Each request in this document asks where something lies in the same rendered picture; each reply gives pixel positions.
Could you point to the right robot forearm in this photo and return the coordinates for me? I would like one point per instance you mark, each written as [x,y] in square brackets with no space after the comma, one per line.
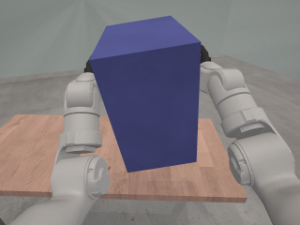
[241,117]

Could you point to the robot left hand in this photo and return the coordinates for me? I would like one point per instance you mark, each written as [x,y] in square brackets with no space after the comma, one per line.
[88,68]

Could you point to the robot left upper arm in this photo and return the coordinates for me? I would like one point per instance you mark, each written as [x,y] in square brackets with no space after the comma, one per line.
[77,183]

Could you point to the robot right upper arm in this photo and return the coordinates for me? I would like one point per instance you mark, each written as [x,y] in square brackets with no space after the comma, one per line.
[264,163]

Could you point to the table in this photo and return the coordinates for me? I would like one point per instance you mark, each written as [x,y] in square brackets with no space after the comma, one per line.
[29,144]

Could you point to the carton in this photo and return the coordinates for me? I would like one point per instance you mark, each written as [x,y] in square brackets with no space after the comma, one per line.
[148,76]

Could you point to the robot right hand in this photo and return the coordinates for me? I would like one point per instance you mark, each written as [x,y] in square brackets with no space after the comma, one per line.
[204,55]

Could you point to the left robot forearm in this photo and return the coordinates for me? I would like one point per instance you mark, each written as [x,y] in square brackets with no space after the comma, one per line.
[81,119]

